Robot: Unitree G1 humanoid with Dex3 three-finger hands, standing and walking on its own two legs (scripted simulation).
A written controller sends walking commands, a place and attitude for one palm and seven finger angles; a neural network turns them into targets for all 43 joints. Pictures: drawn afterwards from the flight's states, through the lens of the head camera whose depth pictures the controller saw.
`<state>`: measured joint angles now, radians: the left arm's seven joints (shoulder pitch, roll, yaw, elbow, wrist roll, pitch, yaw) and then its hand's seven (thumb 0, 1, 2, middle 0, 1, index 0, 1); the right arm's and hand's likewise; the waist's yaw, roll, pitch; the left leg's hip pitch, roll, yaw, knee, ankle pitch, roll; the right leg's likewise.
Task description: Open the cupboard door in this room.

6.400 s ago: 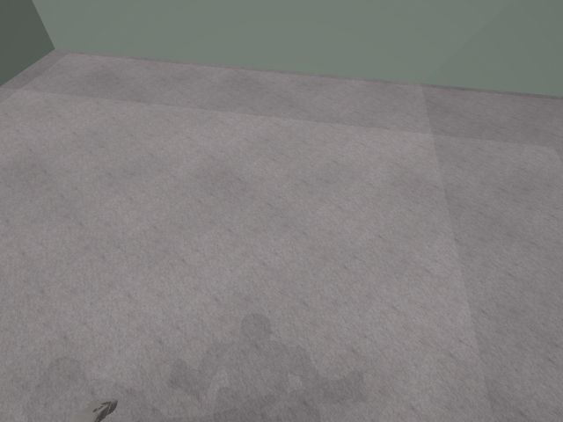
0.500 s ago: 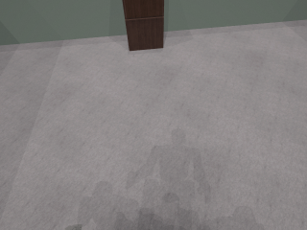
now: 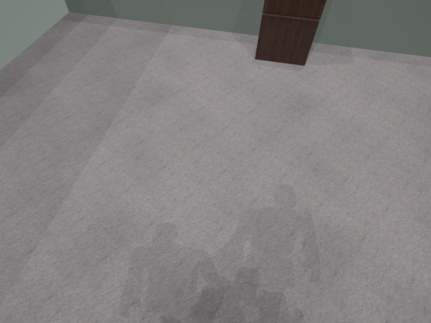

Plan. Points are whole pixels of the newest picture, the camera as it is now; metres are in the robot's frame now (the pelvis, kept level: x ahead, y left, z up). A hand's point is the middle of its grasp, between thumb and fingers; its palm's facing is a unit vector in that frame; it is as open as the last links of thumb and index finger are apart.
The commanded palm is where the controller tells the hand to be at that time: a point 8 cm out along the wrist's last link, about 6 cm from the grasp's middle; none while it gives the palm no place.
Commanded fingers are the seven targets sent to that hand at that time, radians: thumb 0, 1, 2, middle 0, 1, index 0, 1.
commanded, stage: turn or walk to find it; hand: left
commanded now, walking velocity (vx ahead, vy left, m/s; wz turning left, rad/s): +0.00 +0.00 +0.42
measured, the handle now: out of the picture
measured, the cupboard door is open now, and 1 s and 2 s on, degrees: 0 0 0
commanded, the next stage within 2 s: stand and wait in 0.52 s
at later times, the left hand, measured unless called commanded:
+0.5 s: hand out of the picture +0.08 +0.23 -0.14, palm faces +0.16 -0.95 -0.26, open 7.4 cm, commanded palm none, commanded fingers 0.00 0.90 0.90 -0.20 -0.30 -0.20 -0.30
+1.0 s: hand out of the picture -0.07 +0.17 -0.17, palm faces +0.36 -0.90 -0.23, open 7.3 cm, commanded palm none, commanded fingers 0.00 0.90 0.90 -0.20 -0.30 -0.20 -0.30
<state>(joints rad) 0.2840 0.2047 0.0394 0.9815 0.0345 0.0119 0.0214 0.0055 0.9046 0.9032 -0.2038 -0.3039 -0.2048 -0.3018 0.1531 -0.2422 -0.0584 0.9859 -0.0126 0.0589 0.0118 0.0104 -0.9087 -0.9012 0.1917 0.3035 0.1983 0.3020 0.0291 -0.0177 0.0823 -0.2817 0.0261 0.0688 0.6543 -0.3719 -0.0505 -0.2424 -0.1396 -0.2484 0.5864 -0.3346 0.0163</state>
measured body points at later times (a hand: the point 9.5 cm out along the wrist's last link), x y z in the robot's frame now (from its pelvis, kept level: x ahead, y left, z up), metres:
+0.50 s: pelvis +0.00 +0.01 +0.01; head +0.03 +0.01 +0.46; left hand +0.07 +0.28 -0.12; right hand +0.07 -0.23 -0.14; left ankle -0.02 +0.11 -0.73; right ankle +0.01 -0.12 -0.70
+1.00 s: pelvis -0.02 -0.01 +0.01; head +0.01 +0.00 +0.45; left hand -0.09 +0.22 -0.15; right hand +0.12 -0.23 -0.15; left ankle -0.08 +0.10 -0.72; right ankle +0.01 -0.11 -0.73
